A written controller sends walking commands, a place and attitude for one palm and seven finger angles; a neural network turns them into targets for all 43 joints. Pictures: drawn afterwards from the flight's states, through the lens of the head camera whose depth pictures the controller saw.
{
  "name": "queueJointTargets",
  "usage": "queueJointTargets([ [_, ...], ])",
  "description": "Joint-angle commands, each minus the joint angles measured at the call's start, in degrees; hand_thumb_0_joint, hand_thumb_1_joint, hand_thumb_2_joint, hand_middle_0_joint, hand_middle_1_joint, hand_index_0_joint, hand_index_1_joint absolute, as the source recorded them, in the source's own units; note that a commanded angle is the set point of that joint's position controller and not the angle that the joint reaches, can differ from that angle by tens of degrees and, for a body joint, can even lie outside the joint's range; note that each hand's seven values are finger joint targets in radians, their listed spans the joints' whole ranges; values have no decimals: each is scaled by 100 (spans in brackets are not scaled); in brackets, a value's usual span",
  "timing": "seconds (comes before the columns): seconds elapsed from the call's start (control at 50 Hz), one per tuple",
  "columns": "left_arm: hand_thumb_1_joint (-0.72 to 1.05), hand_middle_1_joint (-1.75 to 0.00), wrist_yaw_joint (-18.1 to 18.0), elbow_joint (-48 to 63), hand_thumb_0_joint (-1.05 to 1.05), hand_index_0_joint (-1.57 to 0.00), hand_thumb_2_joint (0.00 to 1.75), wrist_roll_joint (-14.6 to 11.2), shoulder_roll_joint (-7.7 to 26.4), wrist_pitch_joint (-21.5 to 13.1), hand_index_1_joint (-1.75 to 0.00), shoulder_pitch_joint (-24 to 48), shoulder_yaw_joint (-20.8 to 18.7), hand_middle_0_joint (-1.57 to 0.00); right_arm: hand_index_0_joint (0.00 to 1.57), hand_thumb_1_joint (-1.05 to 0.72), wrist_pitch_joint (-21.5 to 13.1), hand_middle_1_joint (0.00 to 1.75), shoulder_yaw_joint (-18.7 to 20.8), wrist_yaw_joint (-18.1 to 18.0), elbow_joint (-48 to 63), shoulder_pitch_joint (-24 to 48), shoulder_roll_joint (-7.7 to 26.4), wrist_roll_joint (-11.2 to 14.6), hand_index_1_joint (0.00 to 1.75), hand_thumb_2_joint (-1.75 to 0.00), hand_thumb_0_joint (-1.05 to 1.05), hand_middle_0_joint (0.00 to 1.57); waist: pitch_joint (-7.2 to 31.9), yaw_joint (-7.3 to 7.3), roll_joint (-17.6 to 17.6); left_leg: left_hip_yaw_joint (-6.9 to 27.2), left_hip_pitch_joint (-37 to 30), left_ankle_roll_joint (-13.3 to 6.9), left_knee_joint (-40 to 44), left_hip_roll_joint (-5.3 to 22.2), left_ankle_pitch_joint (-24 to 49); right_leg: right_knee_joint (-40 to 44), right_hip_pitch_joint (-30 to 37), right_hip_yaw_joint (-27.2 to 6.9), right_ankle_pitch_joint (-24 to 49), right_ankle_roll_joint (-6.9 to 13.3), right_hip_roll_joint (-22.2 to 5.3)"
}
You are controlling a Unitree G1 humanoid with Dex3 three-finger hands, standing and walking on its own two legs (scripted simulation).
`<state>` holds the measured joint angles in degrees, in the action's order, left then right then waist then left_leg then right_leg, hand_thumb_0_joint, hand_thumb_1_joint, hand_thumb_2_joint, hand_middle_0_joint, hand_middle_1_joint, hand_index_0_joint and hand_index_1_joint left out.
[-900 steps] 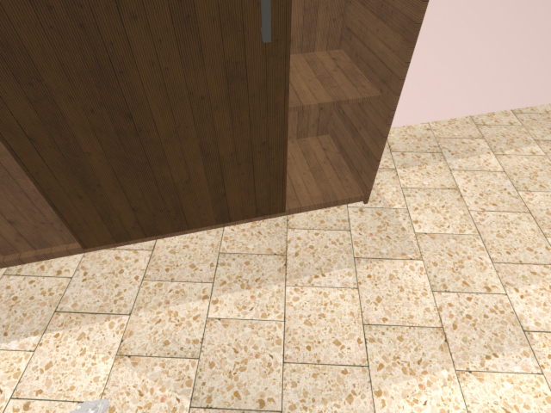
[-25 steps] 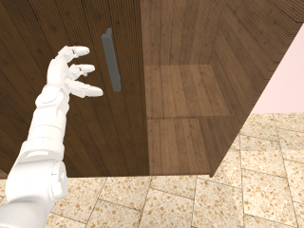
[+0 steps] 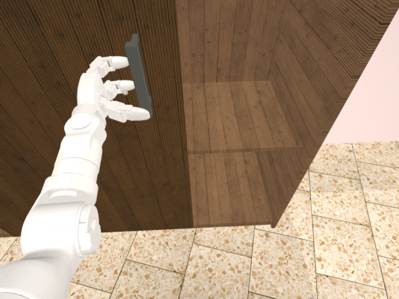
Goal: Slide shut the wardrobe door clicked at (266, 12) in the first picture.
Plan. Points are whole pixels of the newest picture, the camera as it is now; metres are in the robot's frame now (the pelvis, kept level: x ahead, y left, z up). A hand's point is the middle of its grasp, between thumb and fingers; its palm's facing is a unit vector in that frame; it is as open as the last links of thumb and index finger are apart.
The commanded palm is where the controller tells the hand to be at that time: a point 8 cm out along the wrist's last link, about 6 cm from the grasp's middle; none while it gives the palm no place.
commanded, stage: feel for the door with the fingertips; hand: left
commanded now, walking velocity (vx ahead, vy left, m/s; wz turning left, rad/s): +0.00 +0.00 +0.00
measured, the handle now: (141, 78) +0.53 +0.11 +0.18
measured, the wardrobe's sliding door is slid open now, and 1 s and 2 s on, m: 0.41 0.41 0.41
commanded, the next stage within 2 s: slide the fingers in behind the handle in 0.32 s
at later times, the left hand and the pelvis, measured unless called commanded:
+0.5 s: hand (118, 88) +0.49 +0.15 +0.19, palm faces +0.06 -1.00 +0.01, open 13.8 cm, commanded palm +0.46 +0.19 +0.18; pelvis +0.00 +0.00 +0.00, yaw +1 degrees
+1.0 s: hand (130, 91) +0.48 +0.13 +0.18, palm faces +0.03 -1.00 +0.02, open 14.0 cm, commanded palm +0.44 +0.18 +0.18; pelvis +0.00 +0.00 +0.00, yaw +0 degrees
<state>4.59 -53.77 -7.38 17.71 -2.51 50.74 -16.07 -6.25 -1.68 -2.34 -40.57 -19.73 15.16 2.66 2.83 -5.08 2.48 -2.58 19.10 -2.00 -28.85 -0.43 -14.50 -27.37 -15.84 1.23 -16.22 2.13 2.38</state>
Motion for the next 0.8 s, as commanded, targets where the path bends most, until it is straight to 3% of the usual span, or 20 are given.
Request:
queueJointTargets([
  [0.0,-50,-120,-50,1203,0,-30,30,-19,1576,-481,-120,3079,-290,-30,20,-90,-163,30,303,-64,543,-199,814,7,30,-90,0,20,1784,19,-262,272,-1108,-133,73,18,1592,252,270,-157,2150,-104,-105],
  [0.04,-50,-120,0,1107,0,-30,30,-39,1434,-509,-120,3147,-190,-30,20,-90,-173,30,325,-55,517,-244,808,9,30,-90,0,20,1778,-41,-314,252,-1158,-141,26,21,1577,269,174,-165,2170,-123,-92],
  [0.06,-50,-120,21,991,0,-30,30,-39,1599,-516,-120,3124,-308,-30,20,-90,-166,30,327,-67,499,-291,835,12,30,-90,0,20,1811,-20,-349,270,-1095,-135,34,16,1520,262,209,-167,2112,-117,-94],
  [0.1,-50,-120,83,891,0,-30,30,-37,1615,-552,-120,3197,-292,-30,20,-90,-151,30,330,-74,489,-337,855,6,30,-90,0,20,1815,-63,-403,245,-1030,-156,16,-3,1509,262,239,-185,2186,-131,-99],
  [0.14,-50,-120,152,1004,0,-30,30,-39,1459,-598,-120,3372,-130,-30,20,-90,-163,30,349,-70,479,-345,823,17,30,-90,0,20,1935,-101,-59,252,-1238,-137,-29,3,1653,249,147,-187,2235,-115,-99],
  [0.18,-50,-120,180,997,0,-30,30,-65,1337,-610,-120,3371,-31,-30,20,-90,-157,30,355,-58,438,-394,836,13,30,-90,0,20,1934,-118,49,305,-1355,-115,-48,25,1752,244,41,-138,2178,-81,-90],
  [0.22,-50,-120,179,900,0,-30,30,-118,1247,-580,-120,3501,7,-30,20,-90,-172,30,370,-57,378,-445,852,15,30,-90,0,20,1827,-209,-187,312,-1328,-131,-59,32,1732,269,-78,-125,2182,-117,-58],
  [0.26,-50,-120,163,851,0,-30,30,-134,1388,-570,-120,3510,-117,-30,20,-90,-177,30,383,-55,338,-498,882,5,30,-90,0,20,1927,-188,-246,335,-1325,-129,-62,32,1780,243,-38,-124,2210,-114,-59],
  [0.3,-50,-120,137,916,0,-30,30,-95,1309,-593,-120,3558,-49,-30,20,-90,-174,30,382,-40,336,-492,872,1,30,-90,0,20,1952,-177,-20,351,-1416,-117,-75,34,1814,234,-138,-112,2138,-100,-59],
  [0.32,-50,-120,122,923,0,-30,30,-88,1135,-603,-120,3707,110,-30,20,-90,-182,30,375,-31,312,-505,859,-5,30,-90,0,20,1918,-244,-61,387,-1465,-111,-77,41,1842,227,-221,-90,2111,-102,-55],
  [0.38,-50,-120,61,708,0,-30,30,-58,1272,-636,-120,3754,16,-30,20,-90,-178,30,396,-22,225,-589,903,-25,30,-90,0,20,1840,-243,-233,419,-1367,-112,-85,58,1736,233,-273,-72,1937,-93,-58],
  [0.42,-50,-120,57,798,0,-30,30,-52,1003,-679,-120,3957,217,-30,20,-90,-219,30,393,-3,233,-541,873,-17,30,-90,0,20,1889,-309,-1,430,-1536,-103,-110,50,1725,224,-457,-89,1884,-103,-50],
  [0.5,-50,-120,70,545,0,-30,30,-57,1206,-710,-120,3772,21,-30,20,-90,-224,30,371,7,225,-593,919,-43,30,-90,0,20,1866,-257,-164,449,-1369,-101,-92,49,1591,193,-403,-86,1787,-90,-50],
  [0.64,-50,-120,122,978,0,-30,30,-132,1048,-741,-120,3380,79,-30,20,-90,-248,30,375,32,409,-432,863,-9,30,-90,0,20,2054,-119,-29,437,-1529,-79,-100,66,1801,148,-244,-69,1961,-73,-44],
  [0.68,-50,-120,87,931,0,-30,30,-143,1167,-672,-120,3110,-29,-30,20,-90,-217,30,359,28,437,-406,874,-8,30,-90,0,20,1932,-42,-179,431,-1348,-83,-57,73,1723,168,-136,-48,1892,-69,-59],
  [0.7,-50,-120,50,906,0,-30,30,-128,1172,-635,-120,3141,-56,-30,20,-90,-218,30,346,26,458,-382,874,2,30,-90,0,20,1768,-76,-314,439,-1287,-99,-30,74,1605,184,-212,-42,1817,-83,-39],
  [0.76,-50,-120,-66,1194,0,-30,30,-108,1070,-585,-120,3093,-21,-30,20,-90,-243,30,344,35,530,-300,825,5,30,-90,0,20,1817,-32,-212,409,-1345,-100,-21,70,1615,188,-177,-61,1826,-87,-45],
  [0.78,-50,-120,-119,1233,0,-30,30,-74,1281,-591,-120,3024,-165,-30,20,-90,-210,30,354,29,510,-325,854,-13,30,-90,0,20,1869,19,-264,411,-1298,-91,-14,88,1657,179,-71,-44,1825,-70,-58],
])
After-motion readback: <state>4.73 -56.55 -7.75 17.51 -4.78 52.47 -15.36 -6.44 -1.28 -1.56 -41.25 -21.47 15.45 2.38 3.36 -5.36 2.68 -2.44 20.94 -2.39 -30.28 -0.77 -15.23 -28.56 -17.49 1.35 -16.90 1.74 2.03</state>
